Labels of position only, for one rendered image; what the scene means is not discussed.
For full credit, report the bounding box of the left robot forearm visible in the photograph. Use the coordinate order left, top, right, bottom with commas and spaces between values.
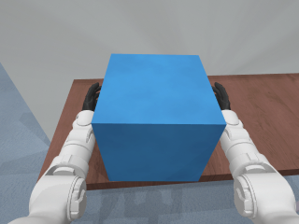
29, 110, 96, 213

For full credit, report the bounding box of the left robot upper arm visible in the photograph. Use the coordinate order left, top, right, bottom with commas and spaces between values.
8, 175, 87, 224

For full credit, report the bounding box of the right robot upper arm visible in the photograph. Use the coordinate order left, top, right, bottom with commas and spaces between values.
234, 173, 299, 224

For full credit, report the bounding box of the right robot forearm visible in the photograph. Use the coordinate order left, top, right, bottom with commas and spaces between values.
220, 109, 296, 211

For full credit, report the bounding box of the table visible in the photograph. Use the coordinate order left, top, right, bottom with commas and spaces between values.
36, 73, 299, 212

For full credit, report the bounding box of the robot left hand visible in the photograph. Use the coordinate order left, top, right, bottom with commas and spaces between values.
81, 82, 102, 112

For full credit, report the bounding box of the carton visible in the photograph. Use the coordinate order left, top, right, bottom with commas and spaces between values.
91, 53, 227, 182

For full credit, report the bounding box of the robot right hand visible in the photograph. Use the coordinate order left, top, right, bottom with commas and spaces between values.
211, 82, 231, 111

